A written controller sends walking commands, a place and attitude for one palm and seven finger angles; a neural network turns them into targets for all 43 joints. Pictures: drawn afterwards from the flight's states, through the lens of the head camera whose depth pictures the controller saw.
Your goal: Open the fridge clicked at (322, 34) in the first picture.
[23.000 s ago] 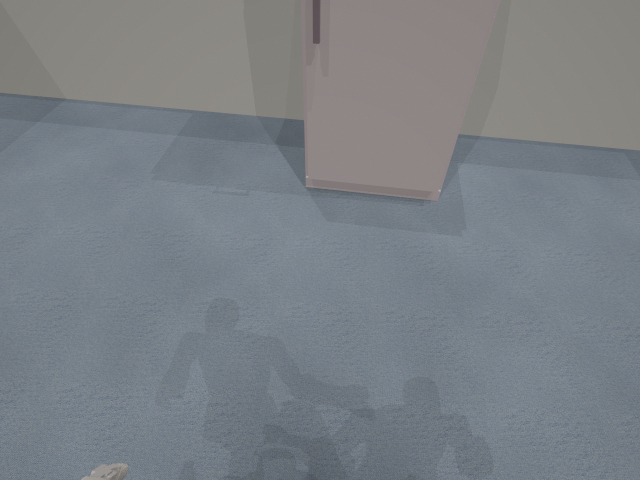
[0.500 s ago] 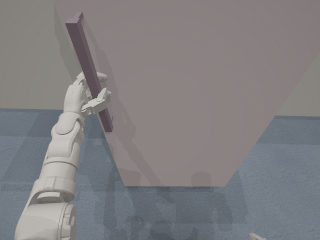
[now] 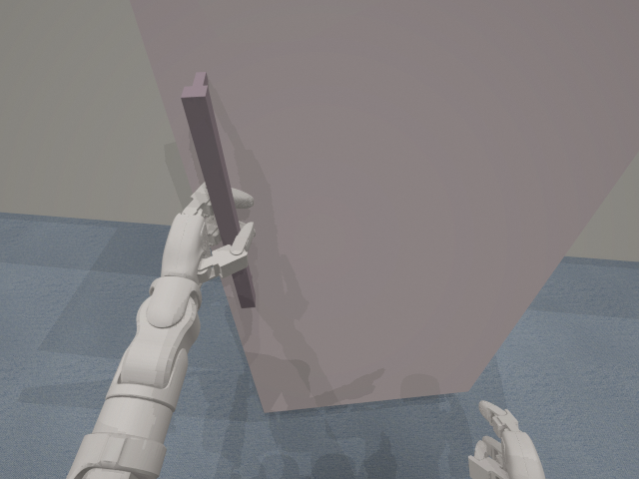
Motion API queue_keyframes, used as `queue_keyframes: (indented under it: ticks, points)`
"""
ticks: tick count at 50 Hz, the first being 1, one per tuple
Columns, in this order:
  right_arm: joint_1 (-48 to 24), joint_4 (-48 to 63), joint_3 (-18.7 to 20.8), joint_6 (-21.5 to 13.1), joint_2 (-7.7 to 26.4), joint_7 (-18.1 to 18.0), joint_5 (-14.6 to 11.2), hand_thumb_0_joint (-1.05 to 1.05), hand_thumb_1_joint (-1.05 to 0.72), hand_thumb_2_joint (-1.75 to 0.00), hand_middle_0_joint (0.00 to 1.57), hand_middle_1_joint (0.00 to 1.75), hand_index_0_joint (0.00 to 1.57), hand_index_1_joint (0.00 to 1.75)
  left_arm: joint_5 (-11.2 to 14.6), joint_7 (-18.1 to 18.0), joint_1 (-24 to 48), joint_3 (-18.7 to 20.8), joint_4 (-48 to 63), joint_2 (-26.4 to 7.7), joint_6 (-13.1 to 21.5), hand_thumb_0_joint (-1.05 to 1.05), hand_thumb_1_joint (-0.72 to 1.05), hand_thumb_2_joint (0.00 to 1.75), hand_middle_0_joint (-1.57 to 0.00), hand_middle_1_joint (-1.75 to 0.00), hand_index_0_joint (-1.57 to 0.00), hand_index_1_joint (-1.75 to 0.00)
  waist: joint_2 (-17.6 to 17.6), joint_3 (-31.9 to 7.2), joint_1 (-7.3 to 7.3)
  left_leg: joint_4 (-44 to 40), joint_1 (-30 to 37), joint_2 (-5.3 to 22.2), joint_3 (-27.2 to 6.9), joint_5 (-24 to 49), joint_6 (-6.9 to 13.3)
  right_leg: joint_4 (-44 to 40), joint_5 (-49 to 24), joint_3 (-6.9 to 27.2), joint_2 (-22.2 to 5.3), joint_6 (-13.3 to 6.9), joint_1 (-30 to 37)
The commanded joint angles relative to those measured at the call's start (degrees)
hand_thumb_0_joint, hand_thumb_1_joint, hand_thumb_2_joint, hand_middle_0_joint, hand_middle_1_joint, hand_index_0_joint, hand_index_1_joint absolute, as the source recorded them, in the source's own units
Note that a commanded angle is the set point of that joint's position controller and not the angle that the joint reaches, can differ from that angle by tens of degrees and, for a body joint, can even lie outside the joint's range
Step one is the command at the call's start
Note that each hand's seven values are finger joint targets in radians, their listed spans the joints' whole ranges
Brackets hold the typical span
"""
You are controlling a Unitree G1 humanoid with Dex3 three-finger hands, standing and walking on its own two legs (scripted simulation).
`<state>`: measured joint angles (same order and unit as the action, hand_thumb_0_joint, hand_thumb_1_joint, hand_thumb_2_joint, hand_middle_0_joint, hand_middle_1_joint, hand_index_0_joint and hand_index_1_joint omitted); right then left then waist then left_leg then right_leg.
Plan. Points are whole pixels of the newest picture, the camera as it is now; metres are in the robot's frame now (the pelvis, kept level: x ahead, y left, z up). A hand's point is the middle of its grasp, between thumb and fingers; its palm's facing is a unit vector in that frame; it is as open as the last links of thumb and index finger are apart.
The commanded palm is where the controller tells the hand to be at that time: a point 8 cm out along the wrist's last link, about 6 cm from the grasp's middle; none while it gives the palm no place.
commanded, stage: walk backward, drawing the door open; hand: left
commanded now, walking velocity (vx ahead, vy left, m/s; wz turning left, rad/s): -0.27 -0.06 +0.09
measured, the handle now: (229, 213) +0.40 +0.14 +0.14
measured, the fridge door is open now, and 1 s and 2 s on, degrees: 12 47 80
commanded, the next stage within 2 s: stop walking and hold the door back in 1.62 s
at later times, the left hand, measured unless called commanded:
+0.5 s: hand (271, 364) +0.21 +0.06 +0.12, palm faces +0.11 -0.98 -0.17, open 6.4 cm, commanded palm +0.17 +0.11 +0.13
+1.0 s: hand out of the picture +0.06 -0.06 +0.12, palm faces +0.35 -0.92 -0.18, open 6.9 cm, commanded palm +0.02 -0.03 +0.13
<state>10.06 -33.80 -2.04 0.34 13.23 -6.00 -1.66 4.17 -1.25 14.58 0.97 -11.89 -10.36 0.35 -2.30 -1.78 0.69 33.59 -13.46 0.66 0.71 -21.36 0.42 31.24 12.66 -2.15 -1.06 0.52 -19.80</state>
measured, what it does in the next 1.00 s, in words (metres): steps to the right, turning left: right foot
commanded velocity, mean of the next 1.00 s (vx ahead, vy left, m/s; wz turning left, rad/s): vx -0.22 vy -0.36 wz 0.67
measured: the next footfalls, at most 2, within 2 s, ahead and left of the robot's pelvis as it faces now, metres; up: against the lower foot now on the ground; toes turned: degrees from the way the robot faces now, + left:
right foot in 0.82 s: +0.01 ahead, -0.23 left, +0.00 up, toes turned +18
left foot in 1.06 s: -0.15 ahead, -0.08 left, +0.00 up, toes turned +37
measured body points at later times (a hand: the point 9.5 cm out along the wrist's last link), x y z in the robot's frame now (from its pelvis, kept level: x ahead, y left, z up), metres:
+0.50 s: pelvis -0.07 -0.06 -0.01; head -0.07 -0.09 +0.44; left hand +0.20 +0.11 +0.13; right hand +0.11 -0.27 -0.11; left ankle -0.04 +0.11 -0.73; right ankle +0.04 -0.13 -0.73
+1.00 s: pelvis -0.12 -0.23 -0.01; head -0.11 -0.25 +0.44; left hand +0.04 -0.01 +0.13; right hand +0.13 -0.35 -0.10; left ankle -0.16 -0.10 -0.69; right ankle -0.03 -0.25 -0.73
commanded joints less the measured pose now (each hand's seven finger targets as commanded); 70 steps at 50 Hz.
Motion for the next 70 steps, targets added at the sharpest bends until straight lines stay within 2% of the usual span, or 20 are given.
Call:
queue_keyframes:
  ticks: [1,16,24,29,31,32,33,39,41,44,49,50,52,53,57,58,60,63,67,70]
  points:
    - [-5.49,9.09,2.30,0.90,6.26,-1.58,0.76,0.00,-0.90,-0.90,0.20,0.30,0.20,0.30,-1.32,-3.28,13.83,1.73,19.32,-7.55,5.09,0.00,0.90,0.90,-0.45,-1.40,-0.45,-1.40,0.93,-17.62,0.16,-3.28,2.52,6.74,-3.05,30.64,0.61,1.31,-25.10,3.94,-6.51,-1.79,11.36]
    - [-7.97,10.09,2.01,1.43,4.54,-0.06,2.76,0.00,-0.90,-0.90,0.20,0.30,0.20,0.30,-3.89,-4.42,-2.13,-3.19,33.22,-2.01,7.07,0.00,0.90,0.90,-0.45,-1.40,-0.45,-1.40,-3.07,-10.53,0.36,-11.02,-5.78,11.91,-12.90,25.97,3.52,2.30,-4.53,1.72,-1.70,0.08,6.47]
    - [-5.66,9.26,2.70,-2.97,1.64,0.40,1.98,0.00,-0.90,-0.90,0.20,0.30,0.20,0.30,-4.24,-5.02,-11.52,-2.10,43.60,-4.04,6.16,0.00,0.90,0.90,-0.45,-1.40,-0.45,-1.40,9.57,-13.77,0.25,5.47,-9.44,0.21,2.02,2.20,-0.75,-12.17,3.73,5.25,-12.37,-5.92,8.80]
    - [-3.49,9.25,1.87,-4.91,1.08,0.51,2.54,0.00,-0.90,-0.90,0.20,0.30,0.20,0.30,-5.53,-4.32,-13.04,-5.34,45.73,-1.65,4.82,0.00,0.90,0.90,-0.45,-1.40,-0.45,-1.40,11.91,-10.58,0.94,16.64,-6.90,2.51,3.51,-6.88,-0.62,-10.51,3.37,-1.52,-14.51,-8.61,0.76]
    - [-1.39,9.53,1.94,-5.19,3.41,0.22,2.84,0.00,-0.90,-0.90,0.20,0.30,0.20,0.30,-4.54,-4.01,-12.55,-8.90,47.57,0.29,4.55,0.00,0.90,0.90,-0.45,-1.40,-0.45,-1.40,-1.72,-5.99,4.10,-6.69,3.21,8.82,-9.56,-0.10,2.64,10.60,7.56,-4.88,-7.36,-3.54,-14.75]
    - [-4.75,11.96,2.53,-5.61,5.97,0.42,3.83,0.00,-0.90,-0.90,0.20,0.30,0.20,0.30,-4.14,-3.87,-12.38,-9.71,48.68,0.69,5.48,0.00,0.90,0.90,-0.45,-1.40,-0.45,-1.40,-18.42,-3.63,2.70,-22.74,-4.32,25.51,-38.98,3.90,9.26,30.63,12.28,-1.96,0.86,1.26,-16.95]
    - [-7.26,11.20,2.79,-4.85,5.36,1.12,4.45,0.00,-0.90,-0.90,0.20,0.30,0.20,0.30,-6.81,-4.26,-12.61,-7.15,47.42,-2.71,6.53,0.00,0.90,0.90,-0.45,-1.40,-0.45,-1.40,-11.22,-4.05,1.05,-24.34,-8.83,29.65,-44.67,2.25,11.93,40.44,9.41,8.17,-1.37,1.99,-12.12]
    - [-8.31,7.65,4.44,-6.39,3.47,2.48,2.62,0.00,-0.90,-0.90,0.20,0.30,0.20,0.30,-5.70,-3.79,-17.74,-8.18,48.38,1.89,7.10,0.00,0.90,0.90,-0.45,-1.40,-0.45,-1.40,-5.42,-8.61,-0.92,-10.81,-15.71,9.89,-14.22,-5.35,2.06,-1.98,10.89,2.25,1.65,-0.45,12.55]
    - [-7.25,6.70,3.94,-7.29,-0.82,2.67,1.74,0.00,-0.90,-0.90,0.20,0.30,0.20,0.30,-5.46,-3.94,-14.71,-6.27,52.08,-2.16,6.98,0.00,0.90,0.90,-0.45,-1.40,-0.45,-1.40,14.81,-12.05,0.45,10.26,-14.61,-1.14,2.79,-6.59,-3.55,-14.10,11.70,10.99,-12.40,-8.08,11.51]
    - [-6.66,6.69,4.02,-9.31,0.20,1.30,2.73,0.00,-0.90,-0.90,0.20,0.30,0.20,0.30,-6.58,-3.02,-18.36,-4.73,49.22,-2.99,6.66,0.00,0.90,0.90,-0.45,-1.40,-0.45,-1.40,13.82,-9.09,-1.26,38.96,-17.74,0.85,2.14,-13.14,-1.94,-11.45,-3.76,11.28,-17.91,-13.57,5.53]
    - [-3.24,7.92,1.95,-9.69,0.21,0.90,3.32,0.00,-0.90,-0.90,0.20,0.30,0.20,0.30,-5.96,-2.03,-15.81,-9.11,50.83,0.68,8.15,0.00,0.90,0.90,-0.45,-1.40,-0.45,-1.40,9.44,-5.65,1.86,9.29,-3.66,2.12,6.30,-5.45,-1.52,-1.97,-8.75,-2.99,-10.94,-8.93,0.69]
    - [-1.53,7.83,2.65,-9.73,1.60,0.88,3.09,0.00,-0.90,-0.90,0.20,0.30,0.20,0.30,-5.82,-1.90,-15.87,-10.41,49.91,0.78,7.96,0.00,0.90,0.90,-0.45,-1.40,-0.45,-1.40,6.01,-5.25,3.25,0.91,2.80,4.51,3.20,-1.05,-0.63,5.63,-6.06,-3.65,-10.03,-6.96,-4.94]
    - [-4.31,11.14,3.70,-9.52,5.78,1.31,4.57,0.00,-0.90,-0.90,0.20,0.30,0.20,0.30,-5.74,-1.84,-14.71,-11.18,51.19,1.60,9.18,0.00,0.90,0.90,-0.45,-1.40,-0.45,-1.40,-15.19,-3.62,2.71,-19.73,2.89,32.26,-40.78,19.37,12.30,31.62,15.41,1.34,-0.08,1.81,-16.76]
    - [-7.13,10.84,4.55,-8.42,7.14,1.55,4.76,0.00,-0.90,-0.90,0.20,0.30,0.20,0.30,-7.40,-2.55,-16.26,-7.29,49.59,-1.60,10.40,0.00,0.90,0.90,-0.45,-1.40,-0.45,-1.40,-8.19,-3.96,1.20,-21.97,-1.01,35.36,-43.53,12.66,13.67,38.20,12.65,11.09,-2.04,2.50,-13.07]
    - [-12.50,9.06,4.16,-7.74,4.82,3.32,3.36,0.00,-0.90,-0.90,0.20,0.30,0.20,0.30,-5.86,-3.17,-19.89,-5.96,52.63,0.58,9.02,0.00,0.90,0.90,-0.45,-1.40,-0.45,-1.40,-11.53,-0.93,-1.50,-13.24,-23.60,17.92,-15.70,-8.10,4.92,10.37,13.20,6.78,-0.85,0.25,12.19]
    - [-9.92,8.54,4.80,-7.70,3.74,3.43,2.33,0.00,-0.90,-0.90,0.20,0.30,0.20,0.30,-6.11,-3.46,-18.89,-6.41,53.52,1.09,8.38,0.00,0.90,0.90,-0.45,-1.40,-0.45,-1.40,-3.20,-6.36,-1.35,-4.20,-19.54,10.48,-7.68,-12.82,1.42,-1.17,11.73,4.26,-1.98,-1.80,15.53]
    - [-8.13,8.58,5.00,-9.29,-0.06,3.29,1.67,0.00,-0.90,-0.90,0.20,0.30,0.20,0.30,-6.61,-4.39,-14.93,-1.01,56.36,-6.40,7.37,0.00,0.90,0.90,-0.45,-1.40,-0.45,-1.40,23.19,-9.19,-1.91,34.92,-15.28,-2.65,3.43,-16.42,-3.44,-18.70,14.41,22.40,-18.60,-12.97,3.26]
    - [-6.99,7.66,3.93,-8.50,0.03,2.63,3.01,0.00,-0.90,-0.90,0.20,0.30,0.20,0.30,-6.78,-3.16,-15.63,-3.38,53.55,-4.27,7.90,0.00,0.90,0.90,-0.45,-1.40,-0.45,-1.40,11.10,-5.39,-0.27,43.78,-14.57,1.20,4.27,-11.46,-3.02,-15.31,8.30,8.32,-15.71,-10.68,3.03]
    - [-5.77,9.09,2.83,-8.26,-0.26,2.36,2.60,0.00,-0.90,-0.90,0.20,0.30,0.20,0.30,-6.61,-3.00,-17.35,-5.06,52.76,-2.79,8.14,0.00,0.90,0.90,-0.45,-1.40,-0.45,-1.40,13.19,-6.88,-0.99,22.98,-4.45,0.37,8.84,-14.63,-2.02,-16.92,2.94,1.42,-13.48,-9.39,7.08]
    - [-0.65,8.18,2.74,-9.25,1.11,2.11,2.03,0.00,-0.90,-0.90,0.20,0.30,0.20,0.30,-7.07,-2.86,-16.03,-6.20,52.64,-2.18,7.85,0.00,0.90,0.90,-0.45,-1.40,-0.45,-1.40,7.21,-7.03,2.36,-4.68,8.91,1.85,7.59,-9.18,0.60,-8.16,-2.60,-4.75,-7.29,-1.00,1.08]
